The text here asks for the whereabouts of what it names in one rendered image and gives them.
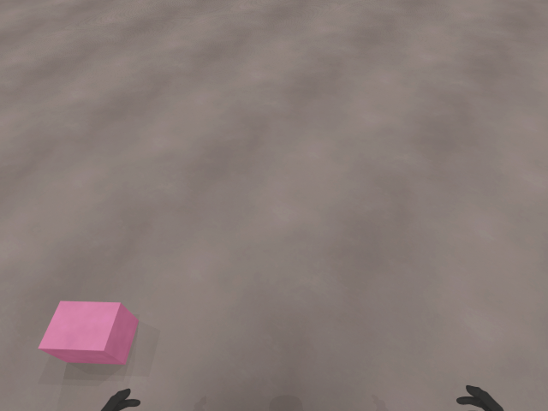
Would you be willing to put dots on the left robot hand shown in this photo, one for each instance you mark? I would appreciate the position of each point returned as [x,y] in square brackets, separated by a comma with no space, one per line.
[118,402]

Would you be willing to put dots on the carton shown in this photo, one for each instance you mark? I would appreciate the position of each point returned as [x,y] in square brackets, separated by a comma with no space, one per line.
[90,332]

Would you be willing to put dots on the right robot hand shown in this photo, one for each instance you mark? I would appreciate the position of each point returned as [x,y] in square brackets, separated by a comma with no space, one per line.
[479,398]

